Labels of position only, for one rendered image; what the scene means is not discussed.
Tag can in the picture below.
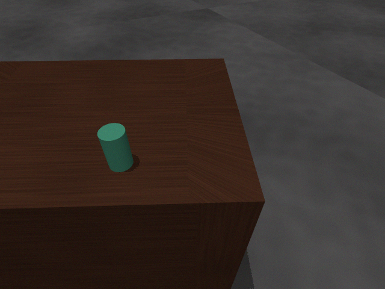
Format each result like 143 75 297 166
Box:
97 123 134 172

